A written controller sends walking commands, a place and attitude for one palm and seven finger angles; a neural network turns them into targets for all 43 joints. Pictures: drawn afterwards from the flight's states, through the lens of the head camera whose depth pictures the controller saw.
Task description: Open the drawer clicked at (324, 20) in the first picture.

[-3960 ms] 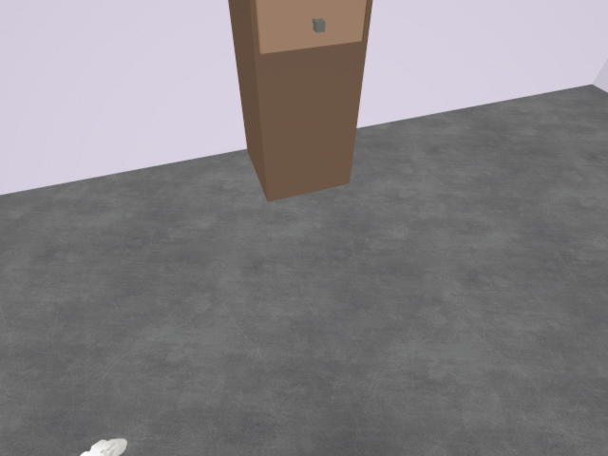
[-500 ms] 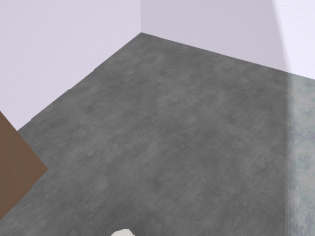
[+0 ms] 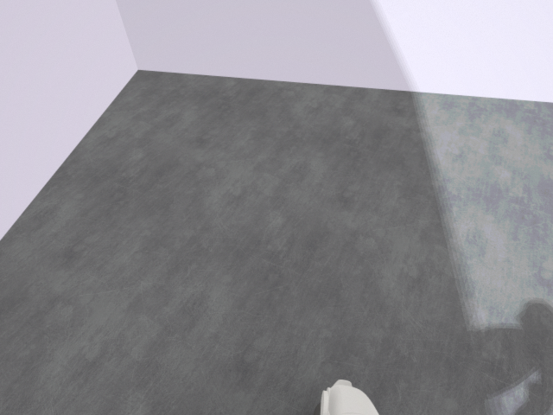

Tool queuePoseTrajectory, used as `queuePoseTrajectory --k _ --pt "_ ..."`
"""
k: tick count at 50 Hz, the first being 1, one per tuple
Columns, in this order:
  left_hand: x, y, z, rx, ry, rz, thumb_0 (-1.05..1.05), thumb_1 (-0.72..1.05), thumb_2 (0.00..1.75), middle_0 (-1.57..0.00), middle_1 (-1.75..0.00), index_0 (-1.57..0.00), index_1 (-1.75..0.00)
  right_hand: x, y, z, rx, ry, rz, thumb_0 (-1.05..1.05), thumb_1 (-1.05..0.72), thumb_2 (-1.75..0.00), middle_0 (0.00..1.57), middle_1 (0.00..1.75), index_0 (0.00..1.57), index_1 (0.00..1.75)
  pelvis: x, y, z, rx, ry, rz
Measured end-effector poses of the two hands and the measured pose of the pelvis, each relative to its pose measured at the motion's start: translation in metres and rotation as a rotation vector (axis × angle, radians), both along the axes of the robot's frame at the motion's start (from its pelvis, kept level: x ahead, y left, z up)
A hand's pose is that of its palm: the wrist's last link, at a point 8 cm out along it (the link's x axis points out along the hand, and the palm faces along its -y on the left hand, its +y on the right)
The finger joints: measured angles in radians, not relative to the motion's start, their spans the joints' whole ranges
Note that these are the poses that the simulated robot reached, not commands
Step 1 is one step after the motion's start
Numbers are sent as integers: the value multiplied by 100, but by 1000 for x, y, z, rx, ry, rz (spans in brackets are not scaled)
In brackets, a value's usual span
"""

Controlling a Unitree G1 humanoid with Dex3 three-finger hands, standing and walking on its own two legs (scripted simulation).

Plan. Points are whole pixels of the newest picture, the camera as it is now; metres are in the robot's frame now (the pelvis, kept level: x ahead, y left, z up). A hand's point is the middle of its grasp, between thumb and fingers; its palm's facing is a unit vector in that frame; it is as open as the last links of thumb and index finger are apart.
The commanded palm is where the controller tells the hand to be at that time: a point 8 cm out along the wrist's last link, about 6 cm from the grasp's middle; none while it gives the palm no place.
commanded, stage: walk to a spot facing it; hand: left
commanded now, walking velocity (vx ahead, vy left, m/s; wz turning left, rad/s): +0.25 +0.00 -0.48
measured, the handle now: out of the picture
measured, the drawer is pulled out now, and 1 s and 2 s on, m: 0.00 0.00 0.00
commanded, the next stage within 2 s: turn to face it in 0.02 s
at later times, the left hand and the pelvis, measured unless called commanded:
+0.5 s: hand (213, 358) +0.24 +0.12 -0.15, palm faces +0.12 -0.97 -0.20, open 7.1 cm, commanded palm none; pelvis +0.14 -0.06 +0.00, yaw +5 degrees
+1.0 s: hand (163, 407) +0.16 +0.19 -0.16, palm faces +0.40 -0.87 -0.28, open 7.4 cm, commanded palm none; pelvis +0.16 -0.05 +0.00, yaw +21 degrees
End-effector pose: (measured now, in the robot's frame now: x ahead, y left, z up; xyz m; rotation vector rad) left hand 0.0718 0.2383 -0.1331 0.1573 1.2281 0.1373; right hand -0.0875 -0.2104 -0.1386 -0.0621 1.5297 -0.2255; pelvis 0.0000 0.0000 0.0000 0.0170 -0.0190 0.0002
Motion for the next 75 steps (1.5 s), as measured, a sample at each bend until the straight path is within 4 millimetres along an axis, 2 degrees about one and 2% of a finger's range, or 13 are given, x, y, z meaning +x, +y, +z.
queuePoseTrajectory --k 5,8,14,21,27,35,40,46,51,57,67,71,75 --pt "100 -33 -4 31 -78 -123 1 91 90 -19 -30 -20 -30 4 -5 -16 56 108 -93 0 -91 -89 20 30 20 30 49 -27 -17 2 13 -53" --pt "138 -53 -8 43 -139 -140 1 91 90 -19 -30 -20 -30 30 -21 -28 75 126 -113 0 -91 -89 20 30 20 30 72 -45 -26 8 8 -74" --pt "153 -83 6 25 -120 -111 0 91 90 -20 -30 -20 -30 138 -60 -24 24 -67 -59 0 -91 -89 20 30 19 30 105 -59 -8 -1 -3 -51" --pt "164 -80 16 28 -163 0 -2 95 90 -20 -30 -21 -30 238 -77 -14 4 -206 69 0 -92 -89 20 30 19 30 131 -65 0 -16 -2 38" --pt "143 -64 3 17 -120 112 -2 94 90 -20 -30 -21 -30 294 -78 -5 -21 -226 193 0 -92 -89 20 30 19 30 144 -59 -2 -27 4 117" --pt "70 -26 -31 -5 62 272 0 92 90 -20 -30 -20 -30 361 -49 0 -66 -291 363 0 -92 -89 20 30 19 30 152 -32 -17 -32 19 218" --pt "46 -7 -19 20 121 327 1 91 90 -20 -30 -20 -30 373 -37 9 -71 -296 422 0 -91 -89 20 30 20 30 152 -26 -7 -48 27 264" --pt "52 1 -2 64 50 379 1 91 90 -19 -30 -20 -30 382 -36 12 -48 -284 472 0 -91 -89 21 30 20 30 155 -33 0 -47 28 327" --pt "71 -10 9 97 -32 403 1 91 90 -19 -30 -20 -30 395 -49 5 -20 -289 503 0 -91 -89 21 30 20 30 157 -51 -2 -38 24 386" --pt "78 -45 19 147 -127 432 1 91 90 -20 -30 -20 -30 419 -76 -16 15 -296 548 0 -91 -89 21 30 20 30 160 -82 -12 -15 14 471" --pt "21 -96 26 110 -62 581 1 90 90 -20 -30 -21 -30 448 -78 -1 27 -270 695 0 -91 -89 20 30 19 30 159 -100 3 19 9 620" --pt "-14 -108 16 79 -14 656 1 90 90 -20 -30 -21 -30 456 -62 1 15 -247 774 0 -91 -89 20 30 19 30 153 -97 1 7 13 675" --pt "-58 -114 1 44 50 737 1 90 90 -20 -30 -21 -30 466 -28 5 10 -273 867 0 -91 -89 20 30 19 30 142 -89 -3 -10 20 725"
